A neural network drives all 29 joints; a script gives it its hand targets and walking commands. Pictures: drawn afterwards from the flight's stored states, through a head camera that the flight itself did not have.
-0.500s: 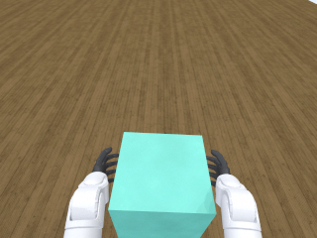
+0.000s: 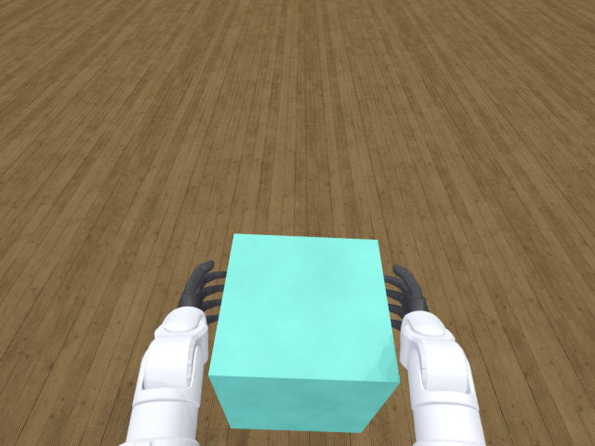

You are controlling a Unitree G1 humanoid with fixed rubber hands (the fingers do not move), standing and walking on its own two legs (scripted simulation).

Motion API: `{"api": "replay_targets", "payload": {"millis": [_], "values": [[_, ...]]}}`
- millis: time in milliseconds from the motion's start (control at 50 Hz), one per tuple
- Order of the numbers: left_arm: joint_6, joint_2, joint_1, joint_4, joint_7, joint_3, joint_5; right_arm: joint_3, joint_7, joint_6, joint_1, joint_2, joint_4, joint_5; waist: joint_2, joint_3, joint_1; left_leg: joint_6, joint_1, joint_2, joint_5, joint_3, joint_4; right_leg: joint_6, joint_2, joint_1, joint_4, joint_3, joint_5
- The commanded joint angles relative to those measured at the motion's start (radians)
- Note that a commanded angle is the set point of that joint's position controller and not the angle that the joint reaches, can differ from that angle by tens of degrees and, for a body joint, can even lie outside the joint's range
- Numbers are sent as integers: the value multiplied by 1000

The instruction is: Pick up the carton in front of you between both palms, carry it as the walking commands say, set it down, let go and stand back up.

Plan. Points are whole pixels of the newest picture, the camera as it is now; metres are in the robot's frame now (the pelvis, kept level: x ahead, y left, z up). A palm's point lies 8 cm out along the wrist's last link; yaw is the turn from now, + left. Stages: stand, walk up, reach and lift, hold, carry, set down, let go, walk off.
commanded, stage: carry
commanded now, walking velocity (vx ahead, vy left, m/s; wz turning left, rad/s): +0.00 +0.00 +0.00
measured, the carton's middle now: (300, 338) +0.29 +0.00 -0.05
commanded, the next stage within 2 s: hold in 0.20 s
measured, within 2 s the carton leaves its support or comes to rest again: neither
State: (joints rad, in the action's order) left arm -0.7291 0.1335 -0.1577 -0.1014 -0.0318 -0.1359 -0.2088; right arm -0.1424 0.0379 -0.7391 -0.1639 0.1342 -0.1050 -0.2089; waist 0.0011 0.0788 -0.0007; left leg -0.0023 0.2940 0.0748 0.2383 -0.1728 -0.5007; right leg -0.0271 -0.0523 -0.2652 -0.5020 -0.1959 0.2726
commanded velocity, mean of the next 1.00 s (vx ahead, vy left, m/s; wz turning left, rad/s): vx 0.00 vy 0.00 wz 0.00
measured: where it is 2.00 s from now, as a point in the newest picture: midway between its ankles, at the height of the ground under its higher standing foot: outside the picture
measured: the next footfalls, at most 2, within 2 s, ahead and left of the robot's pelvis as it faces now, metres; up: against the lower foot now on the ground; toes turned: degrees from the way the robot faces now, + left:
none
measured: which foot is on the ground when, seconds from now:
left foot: down 0.00-1.00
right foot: down 0.00-1.00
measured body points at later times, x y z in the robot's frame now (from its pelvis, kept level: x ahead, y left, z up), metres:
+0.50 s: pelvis -0.02 +0.01 +0.01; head -0.04 +0.01 +0.46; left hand +0.28 +0.13 +0.04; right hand +0.25 -0.17 +0.03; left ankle +0.01 +0.14 -0.74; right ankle +0.00 -0.10 -0.74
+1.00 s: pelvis -0.05 +0.03 -0.01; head -0.09 +0.03 +0.44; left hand +0.29 +0.15 +0.03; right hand +0.27 -0.15 +0.03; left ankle +0.01 +0.13 -0.74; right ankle +0.00 -0.09 -0.74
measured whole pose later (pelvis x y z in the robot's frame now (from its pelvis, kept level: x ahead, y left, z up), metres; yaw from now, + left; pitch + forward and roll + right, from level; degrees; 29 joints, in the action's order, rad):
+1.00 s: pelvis -0.05 +0.03 -0.01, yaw -4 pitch -9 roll +0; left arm -0.60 0.19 -0.52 -0.56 0.02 -0.46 -0.40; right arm -0.47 -0.03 -0.62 -0.52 0.17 -0.54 -0.41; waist 0.00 -0.08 0.00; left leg -0.03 0.16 -0.04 0.25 0.02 -0.56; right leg -0.01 0.02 -0.17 -0.58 0.06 0.24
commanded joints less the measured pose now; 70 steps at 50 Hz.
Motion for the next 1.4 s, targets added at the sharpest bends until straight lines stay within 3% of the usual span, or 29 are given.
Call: {"api": "replay_targets", "payload": {"millis": [0, 180, 200, 220, 240, 260, 280, 300, 340, 360, 380, 480, 600, 720, 840, 880, 980, 1020, 1120, 1200, 1280, 1380], "values": [[31, 852, -432, 78, 216, 560, 230, 567, -220, 36, -433, 849, 84, 235, -1, 245, 1, -6, -96, 96, -220, 99, 54, 4, -119, 89, 71, 118, -263], [32, 868, -444, 82, 219, 568, 238, 582, -224, 38, -447, 864, 90, 244, -2, 262, 1, -6, -106, 95, -221, 98, 51, 0, -119, 97, 69, 119, -262], [25, 888, -324, 109, 218, 548, 228, 561, -224, 34, -334, 869, 100, 241, -25, 198, -3, -26, -275, -170, -462, 245, 98, 3, 112, 253, 111, 298, -613], [38, 825, -351, 133, 212, 541, 224, 538, -202, 54, -322, 833, 118, 216, -45, 228, 15, -29, -272, -147, -537, 281, 88, -2, 111, 298, 113, 317, -631], [42, 818, -333, 132, 208, 522, 202, 523, -198, 56, -327, 811, 122, 197, -26, 213, -5, -21, -260, -158, -496, 272, 105, 8, 99, 327, 109, 321, -676], [44, 803, -342, 127, 206, 515, 199, 507, -193, 59, -325, 797, 109, 184, -21, 198, 9, -16, -276, -159, -508, 273, 118, 14, 108, 325, 108, 309, -656], [47, 780, -380, 133, 209, 524, 205, 479, -180, 69, -312, 792, 83, 175, -15, 207, 23, -4, -260, -155, -472, 269, 120, 3, 114, 373, 147, 312, -518], [50, 791, -386, 121, 209, 525, 207, 491, -181, 71, -344, 793, 79, 171, -15, 171, 13, -1, -253, -165, -389, 257, 131, 9, 114, 348, 152, 308, -468], [58, 802, -399, 110, 211, 522, 209, 502, -189, 74, -376, 801, 94, 183, -7, 166, 7, -4, -209, -173, -358, 260, 139, 13, 111, 387, 142, 312, -496], [59, 789, -409, 96, 216, 521, 212, 509, -185, 72, -380, 815, 90, 193, -30, 183, 12, -4, -198, -169, -328, 260, 142, 15, 111, 419, 159, 309, -442], [60, 814, -411, 93, 217, 521, 205, 537, -195, 69, -420, 825, 100, 198, -21, 166, -10, -7, -200, -176, -279, 258, 146, 24, 111, 381, 152, 304, -415], [50, 858, -423, 19, 217, 474, 177, 544, -231, 52, -478, 857, 58, 222, -8, 123, -30, -21, -199, -166, -183, 262, 159, 26, 115, 326, 149, 291, -286], [40, 912, -506, -46, 246, 458, 178, 491, -260, 40, -523, 902, -29, 201, 6, 66, -8, -25, -196, -144, -37, 259, 176, 11, 117, 252, 167, 281, -95], [44, 961, -602, -90, 285, 460, 195, 459, -291, 47, -587, 953, -86, 192, 16, 62, 10, -29, -169, -126, 71, 264, 189, -1, 122, 240, 158, 272, -10], [95, 996, -824, -317, 309, 327, 139, 330, -340, 98, -840, 951, -277, 139, 45, 16, 16, -42, -107, -103, 342, 287, 184, 11, 129, 169, 89, 259, 158], [125, 988, -900, -412, 307, 248, 97, 261, -343, 123, -917, 961, -377, 101, 26, 3, 7, -46, -84, -106, 359, 286, 160, 12, 127, 132, 65, 259, 184], [184, 837, -960, -571, 263, -6, -44, 22, -274, 172, -950, 882, -575, -40, -25, -53, -24, -51, -26, -132, 291, 244, 74, 1, 117, 38, 39, 270, 240], [205, 755, -946, -601, 249, -92, -105, -69, -239, 196, -930, 819, -611, -101, -39, -65, -20, -48, -6, -142, 248, 229, 25, 0, 119, -26, 26, 273, 239], [323, 610, -917, -593, 228, -167, -164, -159, -179, 324, -891, 698, -584, -170, -23, 42, -16, -32, 153, -163, 62, 221, -109, 11, 144, -162, -94, 264, 37], [461, 659, -917, -572, 232, -55, -119, -58, -160, 469, -883, 746, -549, -121, -3, 249, -10, -20, 229, -187, -101, 223, -220, 25, 163, -242, -203, 262, -126], [584, 755, -955, -540, 246, 128, -33, 141, -149, 596, -936, 853, -503, -32, 6, 570, -8, -5, 319, -201, -244, 225, -362, 43, 178, -295, -346, 266, -286], [630, 802, -983, -419, 231, 346, 81, 380, -129, 646, -976, 907, -367, 84, 13, 1044, -24, 12, 378, -208, -464, 230, -530, 54, 195, -354, -526, 264, -488]]}}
